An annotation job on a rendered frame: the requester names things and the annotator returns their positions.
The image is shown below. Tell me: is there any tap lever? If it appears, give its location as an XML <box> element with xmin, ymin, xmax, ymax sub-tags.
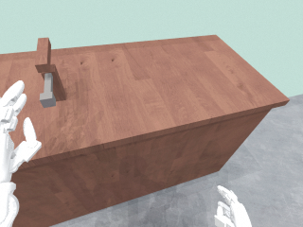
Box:
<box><xmin>39</xmin><ymin>73</ymin><xmax>56</xmax><ymax>108</ymax></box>

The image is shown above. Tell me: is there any robot left hand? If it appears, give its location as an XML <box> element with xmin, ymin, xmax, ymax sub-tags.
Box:
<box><xmin>0</xmin><ymin>80</ymin><xmax>42</xmax><ymax>183</ymax></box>

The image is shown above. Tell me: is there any robot left forearm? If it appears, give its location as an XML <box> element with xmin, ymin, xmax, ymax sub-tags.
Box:
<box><xmin>0</xmin><ymin>182</ymin><xmax>20</xmax><ymax>227</ymax></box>

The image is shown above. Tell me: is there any robot right hand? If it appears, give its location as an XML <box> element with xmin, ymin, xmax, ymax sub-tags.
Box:
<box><xmin>214</xmin><ymin>185</ymin><xmax>252</xmax><ymax>227</ymax></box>

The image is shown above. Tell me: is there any counter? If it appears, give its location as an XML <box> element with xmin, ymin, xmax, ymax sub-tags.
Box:
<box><xmin>0</xmin><ymin>34</ymin><xmax>290</xmax><ymax>227</ymax></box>

